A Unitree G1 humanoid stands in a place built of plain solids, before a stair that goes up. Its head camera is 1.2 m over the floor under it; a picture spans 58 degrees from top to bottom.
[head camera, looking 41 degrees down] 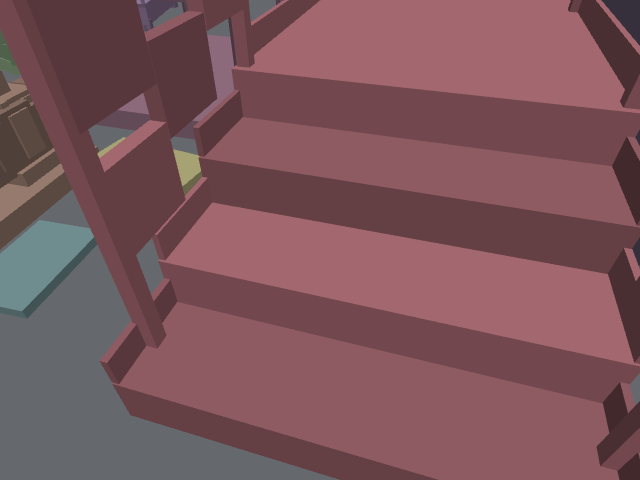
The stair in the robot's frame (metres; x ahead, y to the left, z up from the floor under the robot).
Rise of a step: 0.17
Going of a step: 0.30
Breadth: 1.25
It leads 16 degrees to the right of straight ahead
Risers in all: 4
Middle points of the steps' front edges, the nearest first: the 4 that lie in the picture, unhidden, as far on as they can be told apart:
0.44 -0.05 0.17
0.72 -0.13 0.34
1.01 -0.22 0.51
1.30 -0.30 0.68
